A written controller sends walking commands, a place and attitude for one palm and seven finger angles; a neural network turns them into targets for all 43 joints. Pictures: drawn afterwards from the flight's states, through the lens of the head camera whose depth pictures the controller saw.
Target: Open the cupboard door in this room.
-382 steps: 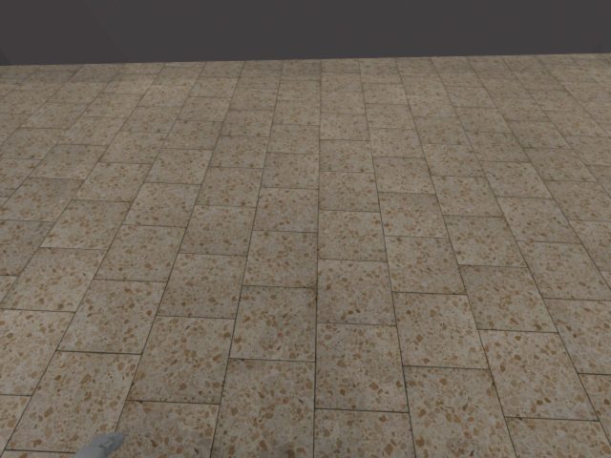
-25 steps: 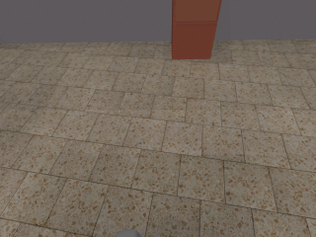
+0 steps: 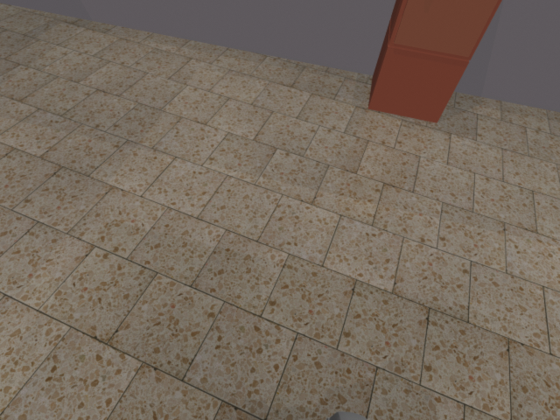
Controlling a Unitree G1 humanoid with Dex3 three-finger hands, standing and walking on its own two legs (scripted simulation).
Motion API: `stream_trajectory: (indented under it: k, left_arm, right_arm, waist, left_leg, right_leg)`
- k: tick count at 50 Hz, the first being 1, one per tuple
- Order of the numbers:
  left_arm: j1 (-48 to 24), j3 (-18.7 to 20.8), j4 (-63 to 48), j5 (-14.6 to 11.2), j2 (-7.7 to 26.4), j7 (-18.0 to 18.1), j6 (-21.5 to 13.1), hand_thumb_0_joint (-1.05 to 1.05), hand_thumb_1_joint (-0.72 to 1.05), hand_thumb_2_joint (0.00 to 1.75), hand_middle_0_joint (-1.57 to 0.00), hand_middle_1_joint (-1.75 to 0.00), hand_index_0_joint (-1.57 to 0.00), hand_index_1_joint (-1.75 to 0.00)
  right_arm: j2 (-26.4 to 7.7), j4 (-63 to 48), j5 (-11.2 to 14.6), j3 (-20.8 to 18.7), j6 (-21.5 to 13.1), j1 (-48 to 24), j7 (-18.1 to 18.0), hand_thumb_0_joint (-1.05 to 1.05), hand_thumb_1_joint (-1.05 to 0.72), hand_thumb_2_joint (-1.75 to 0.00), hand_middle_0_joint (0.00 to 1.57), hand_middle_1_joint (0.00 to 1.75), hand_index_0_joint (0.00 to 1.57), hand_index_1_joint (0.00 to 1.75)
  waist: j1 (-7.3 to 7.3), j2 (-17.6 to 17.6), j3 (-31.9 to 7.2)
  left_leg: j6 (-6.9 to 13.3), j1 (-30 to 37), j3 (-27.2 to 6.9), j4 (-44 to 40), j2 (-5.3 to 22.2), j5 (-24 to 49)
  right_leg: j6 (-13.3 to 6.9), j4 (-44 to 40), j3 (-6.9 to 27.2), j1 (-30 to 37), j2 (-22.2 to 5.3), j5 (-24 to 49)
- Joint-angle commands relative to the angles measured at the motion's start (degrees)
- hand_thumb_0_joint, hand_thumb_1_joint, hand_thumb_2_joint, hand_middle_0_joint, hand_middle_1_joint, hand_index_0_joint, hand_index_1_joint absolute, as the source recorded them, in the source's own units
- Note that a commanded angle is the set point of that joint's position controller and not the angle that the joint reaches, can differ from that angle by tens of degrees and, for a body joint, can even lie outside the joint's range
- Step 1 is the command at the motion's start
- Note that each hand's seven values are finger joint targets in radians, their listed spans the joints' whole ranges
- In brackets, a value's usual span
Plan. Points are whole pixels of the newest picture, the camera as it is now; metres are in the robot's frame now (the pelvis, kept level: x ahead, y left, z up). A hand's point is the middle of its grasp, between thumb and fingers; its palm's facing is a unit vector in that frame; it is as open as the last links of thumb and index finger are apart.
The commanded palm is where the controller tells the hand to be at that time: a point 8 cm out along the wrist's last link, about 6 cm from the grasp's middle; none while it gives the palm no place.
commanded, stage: stand and wait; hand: left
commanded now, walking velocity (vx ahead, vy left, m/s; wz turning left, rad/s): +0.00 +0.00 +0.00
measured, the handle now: out of the picture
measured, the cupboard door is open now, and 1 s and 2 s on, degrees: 0 0 0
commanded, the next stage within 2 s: turn or walk to find it in 0.38 s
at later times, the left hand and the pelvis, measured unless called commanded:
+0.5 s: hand out of the picture +0.01 +0.12 -0.16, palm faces +0.11 -0.96 -0.26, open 7.2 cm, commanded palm none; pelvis -0.01 -0.07 +0.00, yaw +5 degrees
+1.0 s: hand out of the picture -0.09 +0.17 -0.18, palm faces +0.26 -0.94 -0.20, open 7.4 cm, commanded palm none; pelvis -0.05 -0.01 +0.00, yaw +12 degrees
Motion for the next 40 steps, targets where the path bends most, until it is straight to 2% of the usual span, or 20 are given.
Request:
stream_trajectory:
  k: [1, 5, 8, 10, 11, 12, 13, 14, 15, 16, 18, 19, 21, 26, 33, 35, 37, 38, 39, 40]
  left_arm:
    - [-1.1, 0.3, -4.6, -0.2, 2.6, 0.4, -1.0, 0.0, 0.9, 0.9, -0.2, -0.3, -0.2, -0.3]
    - [-2.3, -0.5, -4.6, -0.3, 1.3, 0.5, -1.2, 0.0, 0.9, 0.9, -0.2, -0.3, -0.2, -0.3]
    - [-0.7, -0.9, -3.5, -0.4, 0.5, 0.7, -1.6, 0.0, 0.9, 0.9, -0.2, -0.3, -0.2, -0.3]
    - [2.5, -1.1, -2.0, -0.6, 0.4, 0.8, -2.0, 0.0, 0.9, 0.9, -0.2, -0.3, -0.2, -0.3]
    - [4.2, -1.1, -1.1, -0.6, 0.5, 0.9, -2.4, 0.0, 0.9, 0.9, -0.2, -0.3, -0.2, -0.3]
    - [5.6, -1.1, -0.2, -0.4, 1.3, 1.1, -2.9, 0.0, 0.9, 0.9, -0.2, -0.3, -0.2, -0.3]
    - [6.5, -1.1, 0.2, -0.1, 3.7, 1.4, -3.5, 0.0, 0.9, 0.9, -0.2, -0.3, -0.2, -0.3]
    - [5.9, -0.9, 0.2, 0.0, 6.4, 1.5, -4.1, 0.0, 0.9, 0.9, -0.2, -0.3, -0.2, -0.3]
    - [4.5, -0.9, -0.5, -0.1, 7.4, 1.2, -3.9, 0.0, 0.9, 0.9, -0.2, -0.3, -0.2, -0.3]
    - [3.3, -0.5, -0.8, -0.2, 6.8, 1.2, -4.0, 0.0, 0.9, 0.9, -0.2, -0.3, -0.2, -0.3]
    - [2.7, -1.4, 0.3, -0.3, 3.5, 1.2, -4.1, 0.0, 0.9, 0.9, -0.2, -0.3, -0.2, -0.3]
    - [2.6, -1.6, 0.6, -0.3, 2.7, 1.0, -4.1, 0.0, 0.9, 0.9, -0.2, -0.3, -0.2, -0.3]
    - [4.2, -1.2, 0.8, -0.4, 2.8, 0.9, -4.2, 0.0, 0.9, 0.9, -0.2, -0.3, -0.2, -0.3]
    - [6.9, -0.3, 1.4, 0.0, 3.6, 1.1, -4.3, 0.0, 0.9, 0.9, -0.2, -0.3, -0.2, -0.3]
    - [9.3, 1.1, 2.4, 0.6, 6.1, 1.4, -3.8, 0.0, 0.9, 0.9, -0.2, -0.3, -0.2, -0.3]
    - [8.5, 1.1, 2.4, 0.7, 6.5, 1.4, -3.6, 0.0, 0.9, 0.9, -0.2, -0.3, -0.2, -0.3]
    - [7.2, 0.7, 2.9, 0.2, 6.1, 1.3, -3.4, 0.0, 0.9, 0.9, -0.2, -0.3, -0.2, -0.3]
    - [6.4, 0.5, 3.0, -0.2, 5.0, 1.3, -3.2, 0.0, 0.9, 0.9, -0.2, -0.3, -0.2, -0.3]
    - [7.6, -0.2, 2.3, -0.7, 2.5, 1.2, -2.8, 0.0, 0.9, 0.9, -0.2, -0.3, -0.2, -0.3]
    - [7.1, -1.1, 1.4, -0.8, -0.5, 1.1, -2.5, 0.0, 0.9, 0.9, -0.2, -0.3, -0.2, -0.3]
  right_arm:
    - [-11.5, -2.0, 0.1, -3.4, -0.8, 5.0, -0.9, 0.0, -0.9, -0.9, 0.2, 0.3, 0.2, 0.3]
    - [-10.7, -1.4, -0.3, -3.1, -0.6, 4.9, -1.0, 0.0, -0.9, -0.9, 0.2, 0.3, 0.2, 0.3]
    - [-10.6, -0.7, -0.4, -2.8, -0.5, 3.8, -1.0, 0.0, -0.9, -0.9, 0.2, 0.3, 0.2, 0.3]
    - [-10.2, -0.1, -0.2, -2.6, -0.6, 3.0, -0.9, 0.0, -0.9, -0.9, 0.2, 0.3, 0.2, 0.3]
    - [-9.7, 0.1, 0.1, -2.4, -0.6, 3.0, -0.9, 0.0, -0.9, -0.9, 0.2, 0.3, 0.2, 0.3]
    - [-8.6, 0.6, 0.4, -2.2, -0.7, 3.2, -0.8, 0.0, -0.9, -0.9, 0.2, 0.3, 0.2, 0.3]
    - [-6.3, 1.0, 1.0, -1.7, -0.8, 4.1, -0.5, 0.0, -0.9, -0.9, 0.2, 0.3, 0.2, 0.3]
    - [-3.8, 0.3, 1.2, -0.9, -0.7, 4.3, -0.5, 0.0, -0.9, -0.9, 0.2, 0.3, 0.2, 0.3]
    - [-5.0, 0.3, 0.8, -1.2, -0.1, 3.7, -0.4, 0.0, -0.9, -0.9, 0.2, 0.3, 0.2, 0.3]
    - [-5.5, 0.7, 0.3, -1.6, 0.8, 3.4, -0.5, 0.0, -0.9, -0.9, 0.2, 0.3, 0.2, 0.3]
    - [-5.7, 2.6, 0.2, -1.6, 1.0, 3.8, -0.5, 0.0, -0.9, -0.9, 0.2, 0.3, 0.2, 0.3]
    - [-4.7, 3.8, 0.4, -1.6, 1.1, 5.0, -0.5, 0.0, -0.9, -0.9, 0.2, 0.3, 0.2, 0.3]
    - [-4.4, 4.4, 0.5, -1.8, 1.6, 5.5, -0.3, 0.0, -0.9, -0.9, 0.2, 0.3, 0.2, 0.3]
    - [-5.8, 3.6, 0.6, -2.4, 2.1, 3.1, -0.1, 0.0, -0.9, -0.9, 0.2, 0.3, 0.2, 0.3]
    - [-4.9, 1.6, 1.1, -1.9, 1.5, -1.4, 0.2, 0.0, -0.9, -0.9, 0.2, 0.3, 0.2, 0.3]
    - [-4.5, 1.6, 1.1, -1.7, 1.2, -0.5, 0.1, 0.0, -0.9, -0.9, 0.2, 0.3, 0.2, 0.3]
    - [-4.1, 2.9, 1.1, -1.3, 0.6, 2.2, -0.1, 0.0, -0.9, -0.9, 0.2, 0.3, 0.2, 0.3]
    - [-4.7, 3.8, 1.1, -1.3, 0.1, 4.3, 0.0, 0.0, -0.9, -0.9, 0.2, 0.3, 0.2, 0.3]
    - [-8.0, 3.7, 0.6, -1.8, -0.5, 4.8, -0.2, 0.0, -0.9, -0.9, 0.2, 0.3, 0.2, 0.3]
    - [-11.5, 3.2, 0.2, -2.3, -0.6, 4.7, -0.5, 0.0, -0.9, -0.9, 0.2, 0.3, 0.2, 0.3]
  waist:
    - [-1.51, 7.5, -5.4]
    - [-1.95, 8.5, -5.0]
    - [-1.12, 9.3, -3.8]
    - [0.38, 8.5, -4.4]
    - [1.14, 6.8, -4.7]
    - [1.67, 4.4, -4.9]
    - [1.4, -2.3, -5.6]
    - [0.34, -10.4, -3.8]
    - [0.65, -9.9, -1.7]
    - [0.96, -13.6, -0.1]
    - [0.02, -8.6, 3.5]
    - [-0.39, -5.9, 2.9]
    - [-0.04, -4.5, 1.5]
    - [1.19, -5.9, -0.3]
    - [3.13, -8.0, -4.2]
    - [2.29, -7.6, -4.8]
    - [0.57, -6.3, -5.6]
    - [-0.6, -3.5, -6.3]
    - [-0.52, 6.5, -7.1]
    - [-0.54, 17.2, -4.6]
  left_leg:
    - [5.5, 10.6, -15.1, -5.4, 16.1, 28.9]
    - [6.4, 7.6, -16.6, -5.6, 16.0, 25.1]
    - [5.8, 3.3, -16.5, -5.5, 15.1, 23.1]
    - [4.7, 0.8, -15.9, -4.3, 14.0, 20.5]
    - [3.2, -1.6, -14.8, -2.9, 12.5, 17.7]
    - [0.8, -4.4, -13.0, -0.9, 10.3, 12.6]
    - [-2.0, -8.1, -9.2, 3.6, 6.8, 4.9]
    - [-4.5, -11.0, -4.3, 6.4, 2.1, -7.5]
    - [-4.8, -8.5, -3.8, 10.4, 1.8, -13.3]
    - [-4.6, -8.9, -4.6, 14.9, 2.7, -14.7]
    - [-4.6, -8.4, -3.8, 19.2, 3.8, -12.2]
    - [-4.7, -7.8, -3.1, 20.4, 3.7, -11.1]
    - [-5.5, -9.3, -2.0, 24.8, 3.5, -10.6]
    - [-6.9, -13.0, -2.4, 30.4, 4.7, -12.2]
    - [-7.0, -10.5, 0.6, 20.1, 4.4, -15.4]
    - [-6.7, -7.2, 1.5, 14.3, 4.0, -13.0]
    - [-6.3, 0.5, 2.7, 3.9, 3.3, -3.9]
    - [-5.9, 6.2, 1.6, -3.0, 4.7, 3.2]
    - [-3.5, 11.3, -6.4, -6.0, 11.8, 9.1]
    - [1.3, 9.3, -16.9, -8.3, 21.5, 18.8]
  right_leg:
    - [0.0, -3.8, 1.1, -4.8, -0.2, -1.1]
    - [-1.2, -12.0, 0.7, 0.3, 0.9, -3.7]
    - [-2.2, -19.5, -0.1, 6.6, 2.0, -3.0]
    - [-2.8, -27.5, -0.5, 12.0, 2.5, 2.0]
    - [-2.9, -33.7, -0.8, 16.5, 2.5, 7.3]
    - [-3.2, -39.8, 0.4, 21.1, 1.1, 12.2]
    - [-5.1, -43.2, 7.7, 24.5, -5.0, 13.4]
    - [-9.3, -45.9, 16.8, 22.0, -13.4, 15.0]
    - [-13.4, -48.5, 18.0, 15.1, -16.6, 11.0]
    - [-15.0, -50.3, 18.4, 12.7, -15.2, 8.4]
    - [-15.2, -49.4, 15.2, 10.1, -12.4, 11.7]
    - [-14.6, -48.3, 11.8, 11.1, -10.4, 14.9]
    - [-13.9, -47.2, 8.2, 14.0, -9.7, 19.7]
    - [-14.8, -45.7, 7.4, 18.2, -12.0, 26.0]
    - [-16.0, -41.5, 5.7, 23.3, -14.5, 34.0]
    - [-15.1, -40.0, 4.8, 21.8, -14.3, 33.1]
    - [-12.1, -37.4, 2.3, 18.2, -12.1, 29.3]
    - [-9.5, -34.1, 0.1, 14.6, -10.0, 24.4]
    - [-6.2, -28.4, -3.6, 7.9, -5.1, 14.0]
    - [-3.5, -22.4, -6.4, 2.2, -0.7, -4.2]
